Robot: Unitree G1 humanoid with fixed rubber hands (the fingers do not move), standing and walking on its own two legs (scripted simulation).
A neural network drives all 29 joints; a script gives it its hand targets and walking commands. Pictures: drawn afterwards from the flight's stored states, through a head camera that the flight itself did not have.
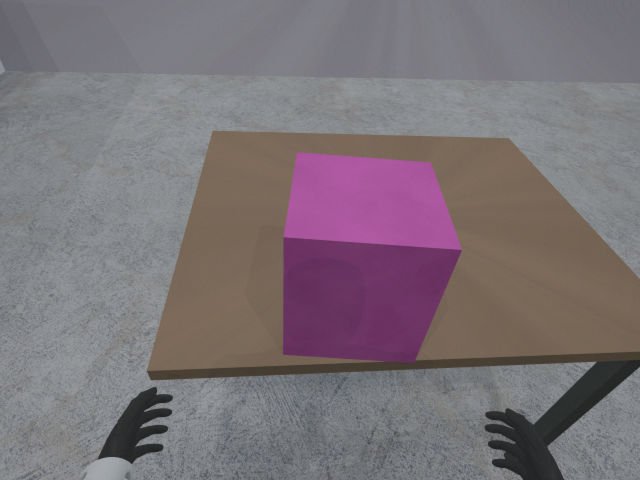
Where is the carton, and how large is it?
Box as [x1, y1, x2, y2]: [283, 152, 461, 362]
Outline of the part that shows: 297,152 284,231 283,354 413,362 461,250 431,163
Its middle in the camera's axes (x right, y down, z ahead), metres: +0.05 +0.03 +0.61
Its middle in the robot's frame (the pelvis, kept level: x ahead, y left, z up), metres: +0.44 -0.05 +0.05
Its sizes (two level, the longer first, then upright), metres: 0.210 0.200 0.250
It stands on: a table, 0.68 m high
